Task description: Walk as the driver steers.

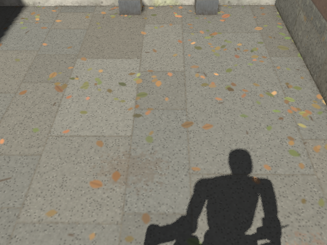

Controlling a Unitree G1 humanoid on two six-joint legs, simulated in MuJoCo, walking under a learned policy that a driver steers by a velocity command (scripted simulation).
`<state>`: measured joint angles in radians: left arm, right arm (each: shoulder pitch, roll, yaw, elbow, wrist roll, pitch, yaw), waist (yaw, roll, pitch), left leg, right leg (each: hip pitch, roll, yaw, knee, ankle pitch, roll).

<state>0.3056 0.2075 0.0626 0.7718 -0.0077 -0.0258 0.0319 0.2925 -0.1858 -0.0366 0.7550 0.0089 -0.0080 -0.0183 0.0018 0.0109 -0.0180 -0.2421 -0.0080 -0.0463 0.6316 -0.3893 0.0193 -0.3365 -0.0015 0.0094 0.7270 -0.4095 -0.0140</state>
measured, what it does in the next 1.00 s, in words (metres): walks ahead: left foot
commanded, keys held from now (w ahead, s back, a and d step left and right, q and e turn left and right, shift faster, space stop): w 0.52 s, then w+e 0.18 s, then no key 0.30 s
